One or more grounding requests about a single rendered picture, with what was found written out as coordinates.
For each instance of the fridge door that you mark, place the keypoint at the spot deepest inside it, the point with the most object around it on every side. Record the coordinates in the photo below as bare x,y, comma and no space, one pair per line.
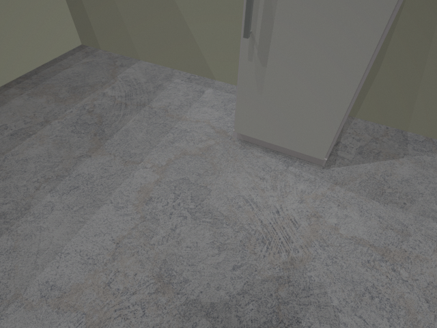
301,67

